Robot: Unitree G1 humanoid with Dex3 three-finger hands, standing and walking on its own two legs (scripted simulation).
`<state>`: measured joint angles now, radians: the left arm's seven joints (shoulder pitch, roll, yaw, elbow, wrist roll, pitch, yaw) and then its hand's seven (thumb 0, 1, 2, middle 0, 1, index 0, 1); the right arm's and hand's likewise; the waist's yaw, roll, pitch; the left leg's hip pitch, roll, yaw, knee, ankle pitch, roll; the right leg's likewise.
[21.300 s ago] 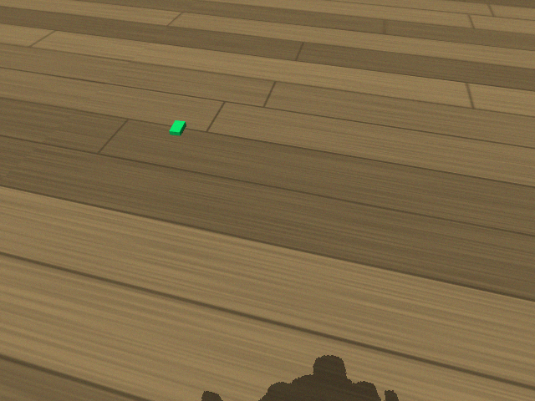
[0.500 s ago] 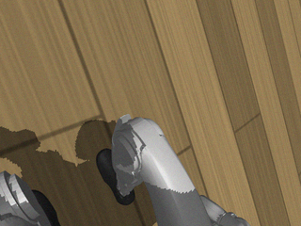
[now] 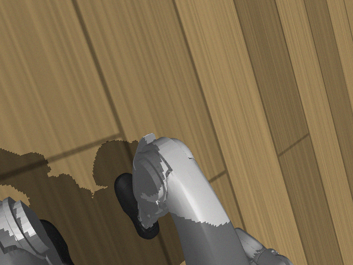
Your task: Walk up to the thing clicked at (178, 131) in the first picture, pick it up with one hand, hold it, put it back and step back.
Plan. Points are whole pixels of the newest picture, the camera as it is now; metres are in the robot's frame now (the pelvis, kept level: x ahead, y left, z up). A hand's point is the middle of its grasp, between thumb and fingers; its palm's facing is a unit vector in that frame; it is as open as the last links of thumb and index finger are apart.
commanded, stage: close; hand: left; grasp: from above
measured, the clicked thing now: out of the picture +0.47 +0.31 -0.30
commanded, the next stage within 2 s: settle in 0.40 s
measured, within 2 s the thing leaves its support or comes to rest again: leaves its support in 0.86 s
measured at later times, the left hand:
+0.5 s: hand out of the picture +0.46 +0.31 -0.27, palm faces -0.44 -0.13 -0.89, open 9.4 cm
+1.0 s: hand out of the picture +0.45 +0.33 -0.23, palm faces -0.39 -0.14 -0.91, open 9.2 cm
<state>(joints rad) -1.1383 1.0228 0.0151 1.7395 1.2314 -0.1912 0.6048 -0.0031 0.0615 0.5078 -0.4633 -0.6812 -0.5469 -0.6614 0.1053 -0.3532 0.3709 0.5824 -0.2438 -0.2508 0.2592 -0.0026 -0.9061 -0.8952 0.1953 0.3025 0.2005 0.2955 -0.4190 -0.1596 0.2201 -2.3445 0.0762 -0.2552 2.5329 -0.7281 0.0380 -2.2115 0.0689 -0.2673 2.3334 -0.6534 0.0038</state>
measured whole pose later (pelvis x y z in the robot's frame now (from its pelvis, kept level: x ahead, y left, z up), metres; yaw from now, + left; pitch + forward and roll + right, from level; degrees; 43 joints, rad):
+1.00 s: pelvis +0.00 +0.00 +0.00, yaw +2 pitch +31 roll -15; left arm -0.98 0.91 0.09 1.47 1.24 -0.17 0.49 0.02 0.16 0.27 -0.80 -0.35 -0.82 -0.31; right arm 0.17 -0.33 0.25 0.63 -0.21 -0.19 0.26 0.00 -0.92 -0.90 0.20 0.30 0.20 0.30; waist -0.35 -0.09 0.10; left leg -2.36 0.06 -0.22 2.51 -0.72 0.04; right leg -2.23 0.05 -0.24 2.34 -0.67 0.00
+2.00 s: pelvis +0.00 +0.00 +0.08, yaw +10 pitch +36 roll -8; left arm -0.81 0.65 -0.03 1.05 1.11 -0.11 0.11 0.02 0.19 0.16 -0.85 -0.26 -0.86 -0.23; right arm 0.23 -0.30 0.03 0.64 -0.06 0.05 0.10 0.00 -0.92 -0.90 0.20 0.30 0.20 0.30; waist -0.18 0.04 -0.13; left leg -2.19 0.03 -0.07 2.21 -0.65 0.05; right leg -2.11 0.01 -0.11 2.14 -0.66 0.00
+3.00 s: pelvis +0.04 +0.01 +0.38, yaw +15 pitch +15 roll -2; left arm -0.35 0.40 -0.19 0.88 1.03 -0.03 0.18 0.01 0.14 0.32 -0.81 -0.33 -0.82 -0.31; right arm 0.25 -0.24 -0.03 0.74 0.04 0.01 -0.05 0.00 -0.90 -0.89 0.20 0.30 0.20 0.30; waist -0.08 0.04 -0.12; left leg -0.90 0.02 0.02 1.09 -0.44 0.03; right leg -0.87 0.02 -0.01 1.04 -0.43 0.01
